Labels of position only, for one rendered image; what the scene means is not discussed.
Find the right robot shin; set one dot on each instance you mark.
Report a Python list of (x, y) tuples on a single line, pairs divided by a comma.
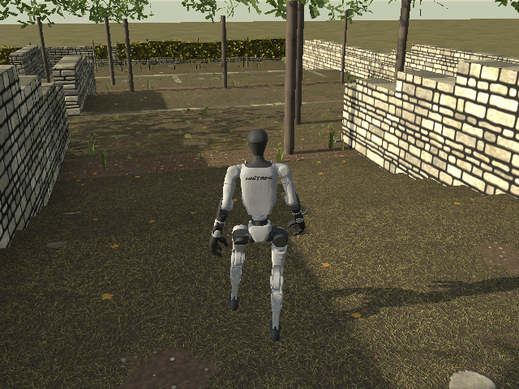
[(276, 304)]

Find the left robot forearm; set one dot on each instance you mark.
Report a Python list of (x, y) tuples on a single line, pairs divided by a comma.
[(219, 221)]

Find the robot right thigh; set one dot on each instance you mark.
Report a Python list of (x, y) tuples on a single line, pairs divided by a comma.
[(279, 247)]

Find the left robot upper arm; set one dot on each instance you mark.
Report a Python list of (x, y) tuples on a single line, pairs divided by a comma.
[(229, 186)]

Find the left robot hand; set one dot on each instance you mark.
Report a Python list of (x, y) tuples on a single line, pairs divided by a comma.
[(214, 246)]

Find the right robot upper arm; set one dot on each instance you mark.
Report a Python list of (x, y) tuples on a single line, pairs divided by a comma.
[(283, 170)]

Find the right robot forearm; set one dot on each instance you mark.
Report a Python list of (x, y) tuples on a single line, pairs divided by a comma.
[(297, 211)]

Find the right robot hand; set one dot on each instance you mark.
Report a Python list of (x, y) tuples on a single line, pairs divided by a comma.
[(293, 223)]

